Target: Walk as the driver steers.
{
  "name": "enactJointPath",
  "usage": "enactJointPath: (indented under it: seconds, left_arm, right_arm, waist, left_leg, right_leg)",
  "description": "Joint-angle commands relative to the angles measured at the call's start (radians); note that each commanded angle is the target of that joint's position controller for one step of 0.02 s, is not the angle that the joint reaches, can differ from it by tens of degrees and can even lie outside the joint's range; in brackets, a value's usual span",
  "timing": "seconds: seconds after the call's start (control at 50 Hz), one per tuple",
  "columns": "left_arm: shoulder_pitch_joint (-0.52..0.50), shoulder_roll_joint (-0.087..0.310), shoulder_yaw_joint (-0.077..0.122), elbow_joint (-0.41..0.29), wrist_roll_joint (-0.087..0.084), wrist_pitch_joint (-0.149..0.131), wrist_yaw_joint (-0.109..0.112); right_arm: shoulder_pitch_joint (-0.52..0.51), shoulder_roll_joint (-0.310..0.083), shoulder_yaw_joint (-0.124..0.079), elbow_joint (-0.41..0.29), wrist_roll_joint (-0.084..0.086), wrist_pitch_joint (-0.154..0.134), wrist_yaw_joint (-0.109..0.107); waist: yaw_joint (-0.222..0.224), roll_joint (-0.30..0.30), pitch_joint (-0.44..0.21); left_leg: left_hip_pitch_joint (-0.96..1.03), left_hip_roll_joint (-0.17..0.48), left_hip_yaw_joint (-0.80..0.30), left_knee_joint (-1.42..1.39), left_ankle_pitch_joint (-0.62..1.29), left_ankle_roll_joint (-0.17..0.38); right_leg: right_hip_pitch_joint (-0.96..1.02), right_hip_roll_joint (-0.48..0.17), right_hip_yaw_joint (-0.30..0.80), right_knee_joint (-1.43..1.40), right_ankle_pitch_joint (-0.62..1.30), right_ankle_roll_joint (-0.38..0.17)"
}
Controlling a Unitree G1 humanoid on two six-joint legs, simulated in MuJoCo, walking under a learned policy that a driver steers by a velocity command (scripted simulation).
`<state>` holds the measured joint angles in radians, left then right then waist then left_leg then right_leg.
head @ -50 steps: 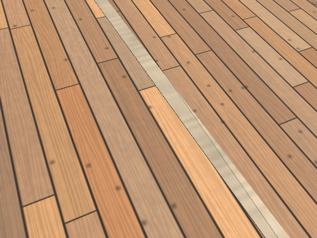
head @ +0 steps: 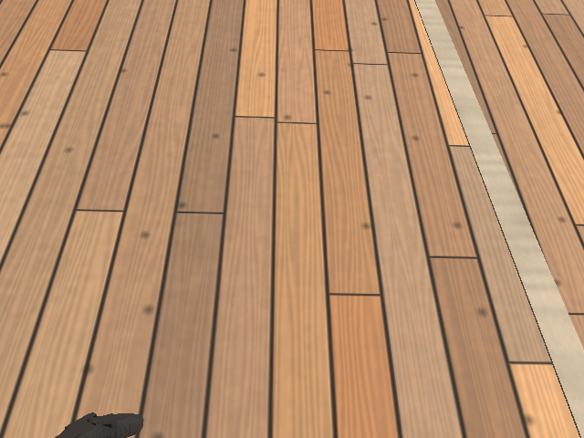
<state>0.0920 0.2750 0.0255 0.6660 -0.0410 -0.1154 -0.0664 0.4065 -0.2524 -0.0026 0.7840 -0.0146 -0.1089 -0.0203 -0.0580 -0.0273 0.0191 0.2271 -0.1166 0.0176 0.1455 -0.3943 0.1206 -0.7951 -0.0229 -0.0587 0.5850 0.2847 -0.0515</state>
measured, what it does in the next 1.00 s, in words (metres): walks ahead, turning right: right foot, then left foot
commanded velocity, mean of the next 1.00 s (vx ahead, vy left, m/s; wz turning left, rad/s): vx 0.41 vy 0.00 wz -0.48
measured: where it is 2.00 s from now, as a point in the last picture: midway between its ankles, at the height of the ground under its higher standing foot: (277, 400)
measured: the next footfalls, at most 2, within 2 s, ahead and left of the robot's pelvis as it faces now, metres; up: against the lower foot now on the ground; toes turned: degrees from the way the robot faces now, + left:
right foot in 0.08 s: +0.33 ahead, -0.05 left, +0.00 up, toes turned -5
left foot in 0.46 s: +0.68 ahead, +0.06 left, +0.00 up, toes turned -34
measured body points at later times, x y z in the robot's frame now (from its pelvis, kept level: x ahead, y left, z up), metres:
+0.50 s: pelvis +0.44 +0.03 -0.01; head +0.47 +0.01 +0.44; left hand +0.62 +0.28 -0.12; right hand +0.58 -0.28 -0.06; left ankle +0.65 +0.08 -0.72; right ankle +0.29 -0.04 -0.68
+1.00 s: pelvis +0.53 +0.01 +0.01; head +0.52 +0.01 +0.46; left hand +0.79 +0.13 -0.09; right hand +0.49 -0.26 -0.11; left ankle +0.65 +0.08 -0.72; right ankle +0.48 -0.09 -0.72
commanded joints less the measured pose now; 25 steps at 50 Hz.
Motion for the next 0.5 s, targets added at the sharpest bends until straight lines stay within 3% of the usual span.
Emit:
enactJointPath:
  seconds: [0.02,0.04,0.06,0.08,0.1,0.12,0.14,0.16,0.18,0.2,0.22,0.26,0.28,0.3,0.32,0.36,0.4,0.42,0.44,0.46,0.48,0.5]
  left_arm:
    - [-0.095,0.105,0.039,-0.091,-0.015,-0.026,-0.028]
    - [-0.02,0.124,0.048,-0.078,-0.019,-0.014,-0.027]
    - [0.136,0.161,0.067,-0.04,-0.023,0.005,-0.019]
    - [0.418,0.211,0.09,0.037,-0.025,0.024,-0.003]
    - [0.688,0.226,0.086,0.126,-0.013,0.036,0.018]
    - [0.635,0.158,0.054,0.139,0.034,0.029,0.022]
    - [0.484,0.141,0.059,0.064,0.059,0.03,0.033]
    - [0.435,0.128,0.062,0.02,0.054,0.03,0.046]
    - [0.347,0.112,0.053,0.01,0.055,0.023,0.045]
    - [0.256,0.121,0.051,-0.023,0.057,0.012,0.042]
    - [0.183,0.149,0.058,-0.045,0.061,0.011,0.046]
    - [0.127,0.14,0.056,-0.054,0.039,0.015,0.055]
    - [0.125,0.149,0.059,-0.046,0.03,0.018,0.066]
    - [0.141,0.169,0.07,-0.025,0.015,0.03,0.079]
    - [0.207,0.18,0.081,0.003,0.005,0.044,0.088]
    - [0.279,0.174,0.085,0.038,-0.004,0.076,0.1]
    - [0.266,0.139,0.083,0.034,-0.007,0.101,0.112]
    - [0.249,0.118,0.081,0.027,-0.002,0.109,0.117]
    - [0.246,0.081,0.074,0.016,0.007,0.111,0.117]
    - [0.284,-0.007,0.045,-0.013,0.038,0.114,0.112]
    - [0.495,-0.03,0.026,-0.015,0.029,0.103,0.095]
    - [0.555,0.073,0.032,-0.003,0.016,0.106,0.081]
  right_arm:
    - [0.044,-0.221,-0.057,-0.01,-0.025,0.013,-0.033]
    - [0.024,-0.24,-0.067,-0.015,-0.039,0.023,-0.05]
    - [-0.017,-0.25,-0.074,-0.027,-0.055,0.034,-0.065]
    - [-0.124,-0.272,-0.083,-0.065,-0.07,0.042,-0.07]
    - [-0.27,-0.239,-0.076,-0.112,-0.071,0.038,-0.056]
    - [-0.146,-0.006,-0.011,-0.168,-0.029,0.002,-0.01]
    - [-0.109,-0.052,0.005,-0.224,0.06,-0.047,0.026]
    - [-0.206,-0.138,-0.007,-0.245,0.065,-0.073,0.044]
    - [-0.225,-0.131,-0.005,-0.254,0.044,-0.079,0.055]
    - [-0.223,-0.121,-0.002,-0.239,0.015,-0.07,0.049]
    - [-0.196,-0.127,-0.006,-0.229,0.002,-0.055,0.04]
    - [-0.207,-0.167,-0.018,-0.244,-0.015,-0.036,0.017]
    - [-0.261,-0.144,-0.009,-0.273,-0.035,-0.037,0.011]
    - [-0.307,-0.101,0.003,-0.289,-0.049,-0.036,0.011]
    - [-0.332,-0.071,0.006,-0.295,-0.043,-0.031,0.009]
    - [-0.336,-0.083,-0.011,-0.307,0.001,-0.012,0.005]
    - [-0.348,-0.116,-0.034,-0.315,0.025,-0.002,-0.001]
    - [-0.3,-0.127,-0.046,-0.295,0.022,-0.004,-0.001]
    - [-0.199,-0.139,-0.058,-0.257,0.005,-0.007,-0.001]
    - [-0.082,-0.173,-0.062,-0.235,-0.012,-0.007,-0.001]
    - [-0.077,-0.187,-0.054,-0.247,-0.043,0.0,0.011]
    - [-0.128,-0.211,-0.073,-0.242,-0.018,0.009,0.018]
  waist:
    - [0.028,0.147,0.009]
    - [0.08,0.181,-0.031]
    - [0.165,0.196,-0.089]
    - [0.299,0.173,-0.162]
    - [0.433,-0.075,-0.174]
    - [0.231,-0.397,-0.247]
    - [0.189,-0.28,-0.345]
    - [0.187,-0.073,-0.226]
    - [0.088,0.149,-0.082]
    - [0.032,0.216,0.001]
    - [-0.014,0.201,0.07]
    - [-0.045,0.159,0.11]
    - [-0.028,0.14,0.116]
    - [-0.001,0.112,0.09]
    - [0.047,0.079,0.024]
    - [0.081,-0.008,-0.061]
    - [0.07,-0.072,-0.067]
    - [0.042,-0.084,-0.104]
    - [0.006,-0.082,-0.172]
    - [-0.005,0.069,-0.309]
    - [0.094,0.346,-0.431]
    - [0.106,0.33,-0.486]
  left_leg:
    - [-0.077,0.236,0.08,0.105,1.305,-0.154]
    - [-0.047,0.26,0.091,0.226,1.559,-0.168]
    - [-0.06,0.274,0.092,0.418,1.756,-0.178]
    - [-0.184,0.273,0.084,0.73,1.817,-0.187]
    - [-0.474,0.131,0.103,1.339,1.049,-0.203]
    - [-1.026,-0.016,-0.086,1.722,-0.229,-0.22]
    - [-1.176,0.012,-0.227,1.703,-0.15,-0.161]
    - [-1.157,0.059,-0.23,1.544,-0.038,-0.095]
    - [-1.088,0.096,-0.207,1.405,0.043,-0.06]
    - [-0.99,0.125,-0.208,1.294,0.07,-0.061]
    - [-0.924,0.143,-0.209,1.232,0.066,-0.089]
    - [-0.782,0.169,-0.145,0.995,0.074,-0.15]
    - [-0.699,0.142,-0.086,0.84,0.146,-0.176]
    - [-0.586,0.104,-0.045,0.678,0.263,-0.188]
    - [-0.493,0.051,-0.021,0.575,0.428,-0.2]
    - [-0.413,-0.008,-0.058,0.428,0.556,-0.223]
    - [-0.416,0.006,-0.119,0.312,0.562,-0.22]
    - [-0.38,0.027,-0.124,0.264,0.617,-0.207]
    - [-0.291,0.079,-0.128,0.253,0.69,-0.179]
    - [-0.076,0.299,-0.307,0.348,1.003,-0.092]
    - [0.109,0.564,-0.702,0.372,1.253,0.121]
    - [0.08,0.637,-0.886,0.34,0.862,0.205]
  right_leg:
    - [0.234,0.135,-0.112,-0.037,-0.018,-0.032]
    - [0.305,0.164,-0.141,-0.001,-0.088,-0.039]
    - [0.437,0.182,-0.151,0.05,-0.166,-0.056]
    - [0.68,0.138,-0.072,0.058,-0.191,-0.098]
    - [0.959,0.044,0.056,0.008,-0.125,-0.178]
    - [1.297,-0.077,0.424,0.117,-0.4,-0.316]
    - [1.292,-0.221,0.878,-0.198,-1.03,-0.419]
    - [1.132,-0.236,0.94,-0.347,-1.088,-0.364]
    - [0.877,-0.22,0.897,-0.399,-1.024,-0.329]
    - [0.658,-0.16,0.823,-0.417,-0.88,-0.327]
    - [0.502,-0.103,0.737,-0.427,-0.702,-0.332]
    - [0.286,-0.012,0.516,-0.389,-0.222,-0.3]
    - [0.197,0.045,0.414,-0.362,-0.044,-0.275]
    - [0.143,0.113,0.332,-0.319,-0.031,-0.226]
    - [0.151,0.141,0.321,-0.274,-0.092,-0.173]
    - [0.247,0.151,0.384,-0.195,-0.264,-0.11]
    - [0.356,0.148,0.448,-0.086,-0.376,-0.063]
    - [0.423,0.148,0.431,0.016,-0.379,-0.03]
    - [0.474,0.169,0.379,0.188,-0.349,0.015]
    - [0.386,0.201,0.29,0.491,-0.751,0.056]
    - [0.197,0.257,0.284,0.798,-1.105,0.099]
    - [0.116,0.14,0.296,0.954,-0.969,0.117]
Keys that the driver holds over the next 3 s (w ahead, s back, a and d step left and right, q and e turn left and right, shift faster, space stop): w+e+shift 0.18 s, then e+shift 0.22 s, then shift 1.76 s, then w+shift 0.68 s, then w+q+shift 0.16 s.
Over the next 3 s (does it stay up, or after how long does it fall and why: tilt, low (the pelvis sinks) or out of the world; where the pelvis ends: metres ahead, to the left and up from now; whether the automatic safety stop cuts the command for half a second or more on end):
stays up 0.94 -0.21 -0.02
